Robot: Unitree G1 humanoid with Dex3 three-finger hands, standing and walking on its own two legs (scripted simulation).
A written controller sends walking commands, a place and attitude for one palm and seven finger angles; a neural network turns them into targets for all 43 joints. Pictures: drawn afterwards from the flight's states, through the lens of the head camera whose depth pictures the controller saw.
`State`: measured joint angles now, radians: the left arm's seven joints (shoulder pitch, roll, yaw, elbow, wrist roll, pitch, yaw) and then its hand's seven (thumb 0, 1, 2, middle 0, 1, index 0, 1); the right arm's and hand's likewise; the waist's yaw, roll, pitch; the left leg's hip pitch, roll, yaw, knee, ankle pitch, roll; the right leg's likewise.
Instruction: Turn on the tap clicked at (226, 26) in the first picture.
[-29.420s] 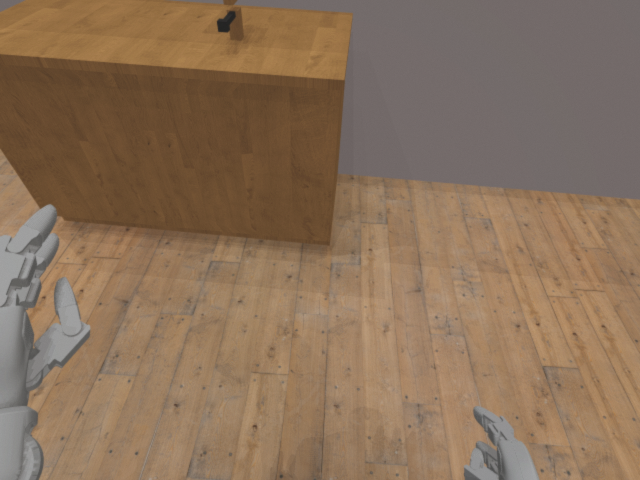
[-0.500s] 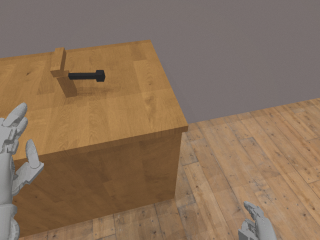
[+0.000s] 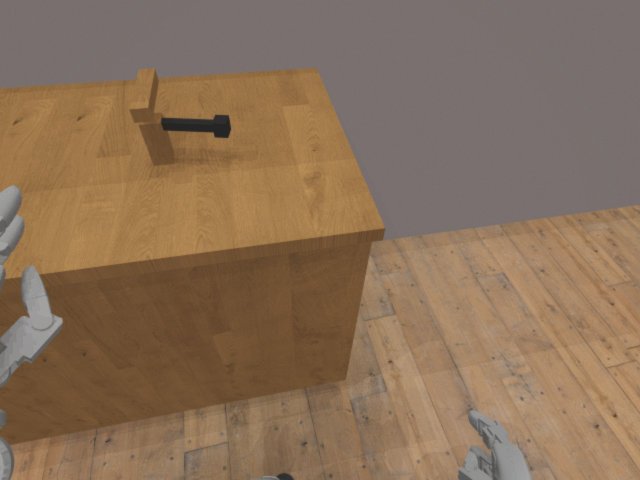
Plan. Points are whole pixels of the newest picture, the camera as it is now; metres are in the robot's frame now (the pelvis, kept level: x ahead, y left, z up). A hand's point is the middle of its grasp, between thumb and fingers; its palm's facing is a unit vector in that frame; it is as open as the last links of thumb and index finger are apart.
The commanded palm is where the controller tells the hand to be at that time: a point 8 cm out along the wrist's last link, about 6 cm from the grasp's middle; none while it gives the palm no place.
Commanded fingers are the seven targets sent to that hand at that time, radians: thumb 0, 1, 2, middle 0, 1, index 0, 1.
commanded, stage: step back with the hand held close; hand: left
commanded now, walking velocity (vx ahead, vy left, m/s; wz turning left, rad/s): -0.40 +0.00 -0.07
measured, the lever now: (221, 126) +0.64 +0.24 +0.09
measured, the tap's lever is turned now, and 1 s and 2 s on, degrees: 77 77 77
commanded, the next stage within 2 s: stop stepping back and stand still in 0.24 s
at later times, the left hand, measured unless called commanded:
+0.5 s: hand (26, 471) +0.10 +0.22 +0.17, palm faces +0.33 -0.86 -0.40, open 7.4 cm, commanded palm +0.07 +0.26 +0.19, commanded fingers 0.00 0.90 0.90 -0.20 -0.30 -0.20 -0.30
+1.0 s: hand out of the picture +0.06 +0.24 +0.17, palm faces +0.41 -0.85 -0.32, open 7.5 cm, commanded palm +0.01 +0.28 +0.19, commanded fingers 0.00 0.90 0.90 -0.20 -0.30 -0.20 -0.30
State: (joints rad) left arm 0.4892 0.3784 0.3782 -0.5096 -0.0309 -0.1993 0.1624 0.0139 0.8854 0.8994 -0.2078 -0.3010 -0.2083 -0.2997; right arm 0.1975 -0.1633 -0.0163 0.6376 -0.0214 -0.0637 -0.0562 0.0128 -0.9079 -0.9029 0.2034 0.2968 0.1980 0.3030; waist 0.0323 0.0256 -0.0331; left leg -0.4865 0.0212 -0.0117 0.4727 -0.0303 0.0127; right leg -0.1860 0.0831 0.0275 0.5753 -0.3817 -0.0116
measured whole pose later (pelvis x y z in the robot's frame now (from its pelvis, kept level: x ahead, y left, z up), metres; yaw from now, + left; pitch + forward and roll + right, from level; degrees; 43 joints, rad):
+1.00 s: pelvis -0.15 +0.00 +0.00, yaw -2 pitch -2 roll -1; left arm 0.43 0.30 0.29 -0.42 -0.03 -0.12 0.17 0.01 0.89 0.90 -0.21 -0.30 -0.21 -0.30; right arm 0.25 -0.19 0.00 0.69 0.00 -0.08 -0.06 0.01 -0.91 -0.90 0.21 0.30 0.20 0.30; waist 0.01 0.04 -0.02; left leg -0.26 0.03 -0.02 0.63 -0.34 0.03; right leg -0.27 0.05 -0.02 0.56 -0.25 -0.04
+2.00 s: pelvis -0.16 +0.02 +0.01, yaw -2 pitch -1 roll -1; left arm 0.46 0.34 0.30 -0.43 -0.04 -0.14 0.17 0.02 0.89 0.90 -0.21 -0.30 -0.21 -0.30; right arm 0.21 -0.21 -0.01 0.63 0.00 -0.07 -0.08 0.01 -0.91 -0.90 0.20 0.30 0.20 0.30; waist 0.02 0.03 0.01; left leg -0.21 0.00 0.00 0.45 -0.22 0.01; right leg -0.22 0.02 0.00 0.38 -0.14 0.00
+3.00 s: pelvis -0.15 +0.02 +0.01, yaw -2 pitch -1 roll -1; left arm 0.46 0.34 0.30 -0.44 -0.04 -0.13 0.17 0.02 0.89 0.90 -0.21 -0.30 -0.21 -0.30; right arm 0.19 -0.21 0.00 0.61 0.00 -0.07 -0.07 0.01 -0.91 -0.90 0.20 0.30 0.20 0.30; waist 0.02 0.03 0.01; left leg -0.21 0.00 0.00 0.45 -0.23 0.02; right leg -0.22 0.02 0.00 0.38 -0.15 0.00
